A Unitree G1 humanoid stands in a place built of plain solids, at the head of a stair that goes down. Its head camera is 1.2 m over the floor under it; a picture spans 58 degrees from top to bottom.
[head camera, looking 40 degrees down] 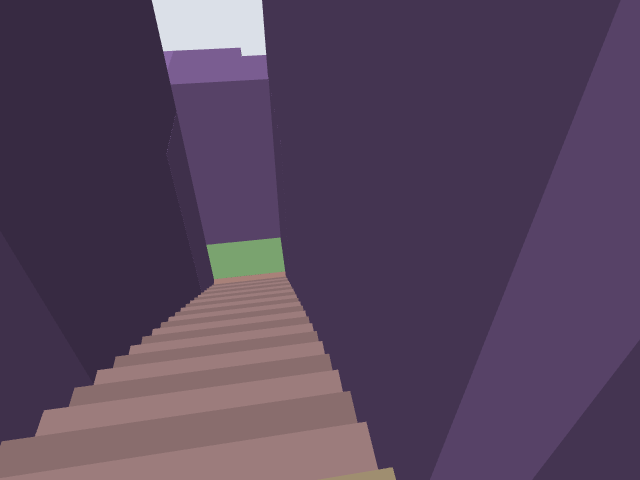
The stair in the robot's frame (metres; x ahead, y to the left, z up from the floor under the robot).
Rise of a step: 0.19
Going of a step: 0.23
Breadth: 1.30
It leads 9 degrees to the left of straight ahead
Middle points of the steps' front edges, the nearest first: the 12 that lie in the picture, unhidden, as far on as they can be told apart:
0.62 0.49 -0.19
0.84 0.52 -0.38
1.07 0.56 -0.57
1.29 0.59 -0.77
1.52 0.63 -0.96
1.75 0.66 -1.15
1.97 0.70 -1.34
2.20 0.74 -1.53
2.42 0.77 -1.73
2.65 0.81 -1.92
2.87 0.84 -2.11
3.10 0.88 -2.30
